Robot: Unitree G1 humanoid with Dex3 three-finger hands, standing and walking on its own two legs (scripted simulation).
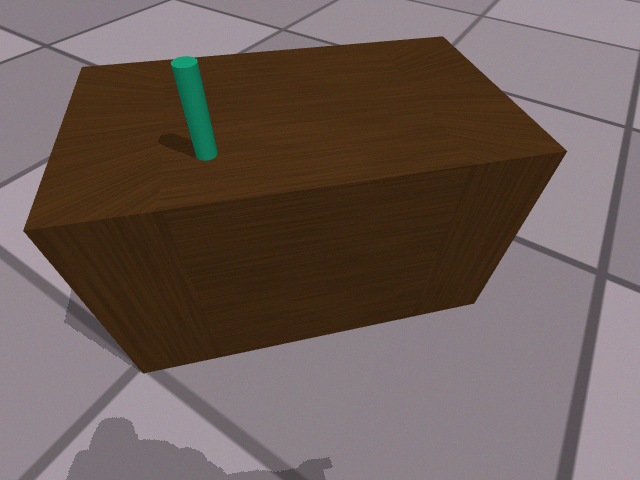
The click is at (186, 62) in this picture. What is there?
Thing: slim round
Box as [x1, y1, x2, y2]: [171, 56, 217, 160]
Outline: 178,57 171,61 171,66 196,156 199,159 210,159 213,158 217,152 197,61 195,58 189,56
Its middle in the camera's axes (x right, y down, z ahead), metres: -0.26 -0.26 +0.82
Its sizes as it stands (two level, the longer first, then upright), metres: 0.050 0.050 0.215
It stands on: a support 0.70 m high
